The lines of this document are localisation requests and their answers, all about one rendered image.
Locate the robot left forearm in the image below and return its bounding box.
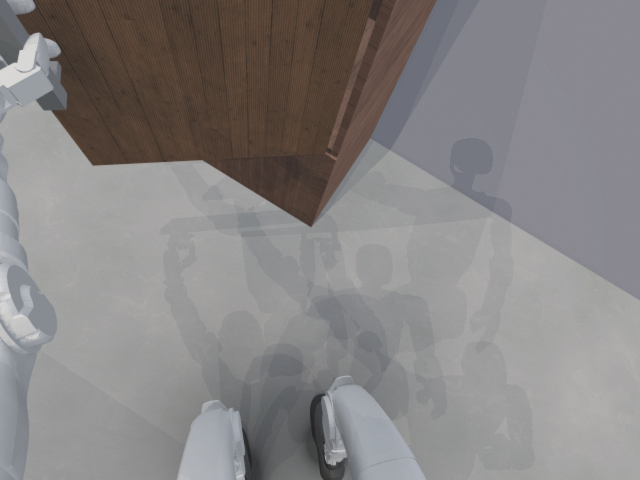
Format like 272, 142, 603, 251
0, 133, 29, 274

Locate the cupboard door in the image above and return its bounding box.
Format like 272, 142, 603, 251
16, 0, 374, 166

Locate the robot right thigh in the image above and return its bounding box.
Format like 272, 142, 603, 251
321, 385, 426, 480

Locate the right robot foot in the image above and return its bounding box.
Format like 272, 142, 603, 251
310, 394, 345, 480

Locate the left robot hand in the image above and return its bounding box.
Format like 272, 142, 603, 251
0, 0, 61, 123

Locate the robot left upper arm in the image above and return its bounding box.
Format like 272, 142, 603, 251
0, 263, 57, 480

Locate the handle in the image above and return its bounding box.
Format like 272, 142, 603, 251
0, 0, 67, 110

